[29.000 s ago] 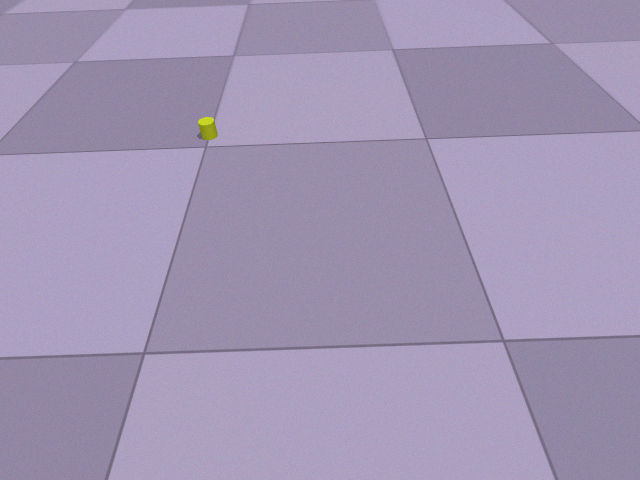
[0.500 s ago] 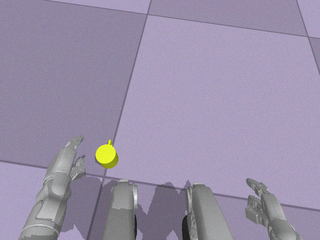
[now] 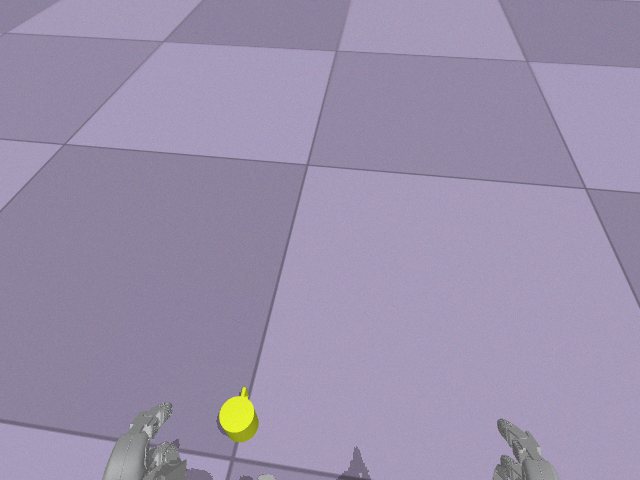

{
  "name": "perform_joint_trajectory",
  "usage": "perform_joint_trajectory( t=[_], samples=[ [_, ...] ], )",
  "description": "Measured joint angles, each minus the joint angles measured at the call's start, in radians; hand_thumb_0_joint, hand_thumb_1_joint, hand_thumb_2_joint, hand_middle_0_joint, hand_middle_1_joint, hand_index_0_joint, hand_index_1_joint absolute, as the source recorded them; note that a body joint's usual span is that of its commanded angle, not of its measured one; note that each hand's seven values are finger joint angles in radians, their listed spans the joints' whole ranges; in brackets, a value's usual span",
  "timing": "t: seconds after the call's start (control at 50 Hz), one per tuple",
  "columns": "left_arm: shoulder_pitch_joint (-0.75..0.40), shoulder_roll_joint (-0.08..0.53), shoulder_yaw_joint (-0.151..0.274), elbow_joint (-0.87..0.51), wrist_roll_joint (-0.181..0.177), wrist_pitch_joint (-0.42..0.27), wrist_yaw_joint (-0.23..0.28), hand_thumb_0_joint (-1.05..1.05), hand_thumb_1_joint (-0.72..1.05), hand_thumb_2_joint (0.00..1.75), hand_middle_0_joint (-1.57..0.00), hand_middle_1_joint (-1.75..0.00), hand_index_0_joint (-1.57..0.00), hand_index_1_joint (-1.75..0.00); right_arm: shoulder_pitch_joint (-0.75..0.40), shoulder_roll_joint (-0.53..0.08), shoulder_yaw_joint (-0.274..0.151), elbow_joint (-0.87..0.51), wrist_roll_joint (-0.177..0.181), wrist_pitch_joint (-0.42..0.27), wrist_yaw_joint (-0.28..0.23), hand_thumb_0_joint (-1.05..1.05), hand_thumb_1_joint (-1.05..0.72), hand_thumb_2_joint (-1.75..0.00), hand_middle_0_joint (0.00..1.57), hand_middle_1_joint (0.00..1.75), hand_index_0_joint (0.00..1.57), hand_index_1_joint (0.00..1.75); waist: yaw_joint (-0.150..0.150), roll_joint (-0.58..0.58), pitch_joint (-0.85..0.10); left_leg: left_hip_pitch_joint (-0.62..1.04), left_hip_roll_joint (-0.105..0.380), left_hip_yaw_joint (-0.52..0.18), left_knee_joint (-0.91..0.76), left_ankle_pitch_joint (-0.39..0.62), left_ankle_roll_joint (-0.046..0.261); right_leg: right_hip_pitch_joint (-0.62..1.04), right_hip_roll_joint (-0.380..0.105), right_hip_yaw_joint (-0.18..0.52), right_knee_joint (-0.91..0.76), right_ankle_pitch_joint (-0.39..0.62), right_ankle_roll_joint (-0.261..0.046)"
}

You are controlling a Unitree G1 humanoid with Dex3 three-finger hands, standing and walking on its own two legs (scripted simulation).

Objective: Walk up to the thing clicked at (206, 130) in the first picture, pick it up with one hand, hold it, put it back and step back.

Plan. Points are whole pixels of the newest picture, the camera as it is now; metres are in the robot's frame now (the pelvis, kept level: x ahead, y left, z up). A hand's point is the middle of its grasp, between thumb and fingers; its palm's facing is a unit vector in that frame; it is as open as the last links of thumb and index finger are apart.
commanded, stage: home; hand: left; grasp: from above
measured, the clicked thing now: (241, 412) +0.43 +0.22 -0.65
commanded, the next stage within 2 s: none
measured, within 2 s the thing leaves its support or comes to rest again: neither
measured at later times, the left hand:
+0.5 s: hand out of the picture +0.17 +0.18 -0.03, palm faces +0.08 -0.98 -0.20, open 7.9 cm
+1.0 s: hand out of the picture +0.17 +0.17 -0.03, palm faces +0.06 -0.98 -0.20, open 8.1 cm
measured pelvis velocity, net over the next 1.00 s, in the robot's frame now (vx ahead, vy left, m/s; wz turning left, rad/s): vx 0.01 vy -0.01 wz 0.01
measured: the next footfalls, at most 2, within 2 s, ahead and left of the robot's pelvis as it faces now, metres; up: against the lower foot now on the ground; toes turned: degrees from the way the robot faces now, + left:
none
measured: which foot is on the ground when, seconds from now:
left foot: down 0.00-1.00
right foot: down 0.00-1.00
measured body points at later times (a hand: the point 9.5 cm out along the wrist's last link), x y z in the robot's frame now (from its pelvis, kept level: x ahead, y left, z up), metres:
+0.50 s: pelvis +0.01 +0.00 +0.02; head +0.02 +0.00 +0.47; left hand +0.16 +0.23 -0.01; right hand +0.19 -0.24 -0.04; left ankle +0.03 +0.13 -0.66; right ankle +0.00 -0.14 -0.66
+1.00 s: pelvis +0.01 -0.01 +0.02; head +0.02 +0.00 +0.47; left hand +0.16 +0.23 -0.01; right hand +0.16 -0.25 -0.05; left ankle +0.03 +0.13 -0.66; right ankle +0.00 -0.14 -0.66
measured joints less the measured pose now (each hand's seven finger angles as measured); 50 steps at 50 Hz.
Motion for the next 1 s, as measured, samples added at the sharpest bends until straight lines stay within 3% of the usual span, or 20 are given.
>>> perform_joint_trajectory(
  t=[0.16, 0.4, 1.0],
  samples=[
    [0.097, -0.003, -0.004, -0.083, 0.001, 0.002, -0.032, 0.01, 0.9, 0.89, -0.2, -0.29, -0.2, -0.3, 0.006, -0.016, -0.024, -0.014, -0.012, -0.044, -0.022, 0.01, -0.9, -0.9, 0.21, 0.3, 0.2, 0.3, 0.013, 0.001, -0.007, 0.112, -0.004, 0.008, -0.085, 0.016, 0.002, 0.111, -0.005, 0.003, -0.087, 0.018, 0.002],
    [0.07, -0.002, -0.012, -0.046, 0.017, -0.002, -0.062, 0.01, 0.85, 0.86, -0.19, -0.28, -0.19, -0.29, -0.051, -0.02, -0.024, -0.015, -0.028, -0.097, -0.013, 0.01, -0.9, -0.9, 0.21, 0.3, 0.2, 0.3, 0.032, -0.015, 0.017, 0.144, -0.009, 0.002, -0.096, 0.019, -0.002, 0.144, -0.01, -0.004, -0.092, 0.015, -0.001],
    [0.07, 0.0, -0.016, -0.045, 0.016, -0.007, -0.057, 0.01, 0.79, 0.82, -0.19, -0.27, -0.19, -0.28, -0.022, -0.02, -0.022, 0.016, -0.027, -0.1, -0.018, 0.01, -0.9, -0.9, 0.21, 0.3, 0.2, 0.3, 0.028, -0.01, 0.022, 0.148, -0.004, 0.008, -0.099, 0.025, -0.006, 0.14, -0.004, 0.004, -0.087, 0.02, -0.005]
  ],
)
